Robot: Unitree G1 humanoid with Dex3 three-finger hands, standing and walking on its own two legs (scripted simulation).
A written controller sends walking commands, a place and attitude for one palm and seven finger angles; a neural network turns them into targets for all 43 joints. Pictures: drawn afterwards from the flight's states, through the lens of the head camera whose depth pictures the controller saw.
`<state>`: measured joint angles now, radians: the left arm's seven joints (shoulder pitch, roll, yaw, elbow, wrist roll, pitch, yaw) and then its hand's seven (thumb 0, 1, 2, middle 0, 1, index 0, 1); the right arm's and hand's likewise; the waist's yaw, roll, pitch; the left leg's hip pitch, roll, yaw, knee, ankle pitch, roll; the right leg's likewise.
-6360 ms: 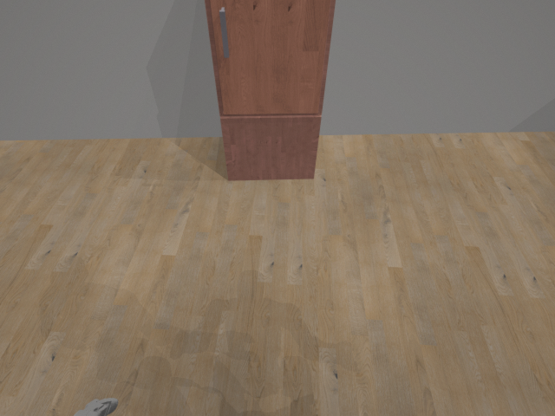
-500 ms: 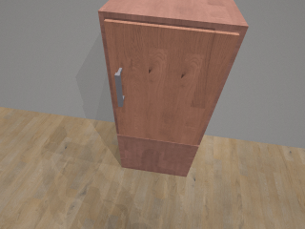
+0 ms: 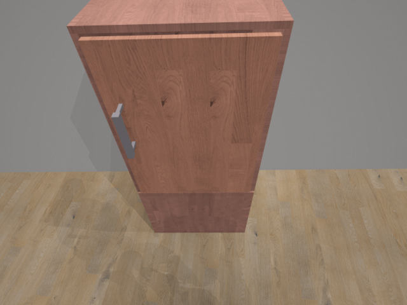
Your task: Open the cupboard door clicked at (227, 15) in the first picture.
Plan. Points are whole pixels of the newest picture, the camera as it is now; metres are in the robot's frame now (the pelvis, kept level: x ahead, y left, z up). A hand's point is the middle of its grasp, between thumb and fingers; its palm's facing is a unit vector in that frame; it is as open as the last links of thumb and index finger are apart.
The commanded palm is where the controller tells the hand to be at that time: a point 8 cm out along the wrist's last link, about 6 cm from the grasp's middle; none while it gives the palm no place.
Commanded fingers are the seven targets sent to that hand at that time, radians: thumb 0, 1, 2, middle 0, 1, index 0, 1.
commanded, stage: come to a stop and stand still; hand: left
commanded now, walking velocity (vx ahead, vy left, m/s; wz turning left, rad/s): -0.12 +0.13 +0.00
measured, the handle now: (125, 132) +0.54 +0.22 +0.01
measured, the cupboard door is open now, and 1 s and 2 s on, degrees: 0 0 0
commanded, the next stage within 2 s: look again from close up in 0.62 s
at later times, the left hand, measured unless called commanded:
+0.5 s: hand out of the picture -0.02 +0.19 -0.17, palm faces +0.07 -0.97 -0.22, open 7.3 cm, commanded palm none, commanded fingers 0.00 0.90 0.90 -0.20 -0.30 -0.20 -0.30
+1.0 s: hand out of the picture +0.01 +0.19 -0.16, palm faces +0.03 -0.97 -0.23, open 7.3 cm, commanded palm none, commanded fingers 0.00 0.90 0.90 -0.20 -0.30 -0.20 -0.30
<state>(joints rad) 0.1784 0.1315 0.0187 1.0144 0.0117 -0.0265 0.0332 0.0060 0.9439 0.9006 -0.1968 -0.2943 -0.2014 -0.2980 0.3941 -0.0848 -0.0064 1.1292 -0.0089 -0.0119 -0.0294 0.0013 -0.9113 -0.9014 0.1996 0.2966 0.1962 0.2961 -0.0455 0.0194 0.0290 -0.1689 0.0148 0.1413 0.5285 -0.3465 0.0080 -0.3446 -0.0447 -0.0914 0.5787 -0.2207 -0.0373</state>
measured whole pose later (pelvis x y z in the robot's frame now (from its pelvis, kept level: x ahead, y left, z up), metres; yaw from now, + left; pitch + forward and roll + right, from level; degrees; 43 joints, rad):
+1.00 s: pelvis +0.00 +0.01 +0.01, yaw +0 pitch -2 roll +1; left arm 0.30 0.14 -0.01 1.09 0.01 -0.02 0.03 0.02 0.92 0.90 -0.20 -0.29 -0.20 -0.30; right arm 0.34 -0.15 0.01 1.06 -0.01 -0.03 -0.02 0.00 -0.92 -0.90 0.20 0.30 0.19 0.30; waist 0.00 0.04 0.00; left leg -0.11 0.00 0.14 0.44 -0.31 0.03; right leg -0.29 -0.05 -0.09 0.50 -0.19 -0.02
